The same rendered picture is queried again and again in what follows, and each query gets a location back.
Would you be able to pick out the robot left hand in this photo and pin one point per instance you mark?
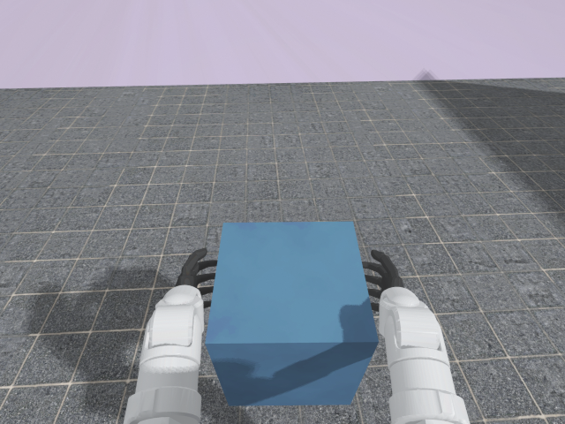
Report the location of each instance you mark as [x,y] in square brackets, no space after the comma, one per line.
[192,268]

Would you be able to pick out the carton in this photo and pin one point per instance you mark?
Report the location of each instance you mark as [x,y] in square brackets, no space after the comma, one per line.
[290,321]

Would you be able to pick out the robot left forearm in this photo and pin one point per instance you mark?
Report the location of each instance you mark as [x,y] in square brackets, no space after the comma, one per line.
[167,386]

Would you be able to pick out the robot right hand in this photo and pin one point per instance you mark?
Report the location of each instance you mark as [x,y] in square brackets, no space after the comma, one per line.
[389,274]

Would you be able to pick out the robot right forearm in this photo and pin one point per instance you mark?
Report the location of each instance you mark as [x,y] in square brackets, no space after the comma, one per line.
[422,385]

